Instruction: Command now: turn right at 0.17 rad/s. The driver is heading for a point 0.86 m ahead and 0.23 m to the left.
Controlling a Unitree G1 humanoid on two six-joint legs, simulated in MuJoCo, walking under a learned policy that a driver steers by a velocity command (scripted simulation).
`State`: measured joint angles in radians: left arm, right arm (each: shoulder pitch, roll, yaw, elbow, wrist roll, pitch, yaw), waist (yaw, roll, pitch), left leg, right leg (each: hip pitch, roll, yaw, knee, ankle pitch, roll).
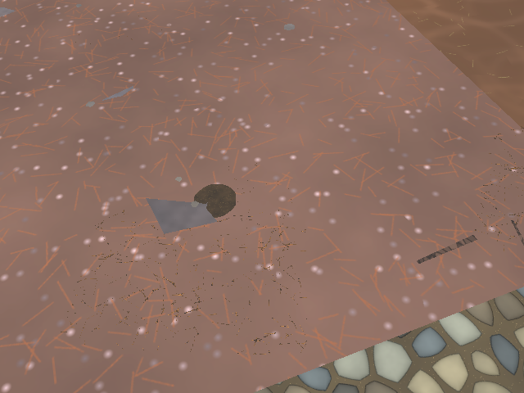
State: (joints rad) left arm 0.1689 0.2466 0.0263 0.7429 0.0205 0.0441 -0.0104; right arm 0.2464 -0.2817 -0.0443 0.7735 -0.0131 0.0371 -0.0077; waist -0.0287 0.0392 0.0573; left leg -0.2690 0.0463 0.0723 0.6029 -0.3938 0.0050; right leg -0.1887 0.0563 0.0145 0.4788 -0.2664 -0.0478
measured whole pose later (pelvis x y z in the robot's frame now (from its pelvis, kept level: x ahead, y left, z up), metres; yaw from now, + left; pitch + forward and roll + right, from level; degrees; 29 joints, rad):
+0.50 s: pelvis +0.03 -0.01 +0.00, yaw -1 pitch -1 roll +0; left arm 0.22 0.26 0.03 0.88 0.02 -0.03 -0.02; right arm 0.39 -0.25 -0.05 0.96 -0.02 0.00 0.00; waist -0.03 0.01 0.01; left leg -0.11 0.01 -0.03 0.43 -0.31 0.01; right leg -0.21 0.04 -0.04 0.52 -0.36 -0.10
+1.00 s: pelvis +0.25 +0.02 -0.02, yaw -1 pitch +0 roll +0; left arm 0.43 0.22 0.02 1.05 0.01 -0.07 0.00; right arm 0.04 -0.23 -0.04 0.83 -0.04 -0.06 0.02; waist 0.05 -0.02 0.07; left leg -0.44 -0.02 0.10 0.61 -0.15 0.10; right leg -0.08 0.02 0.02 0.89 -0.44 -0.06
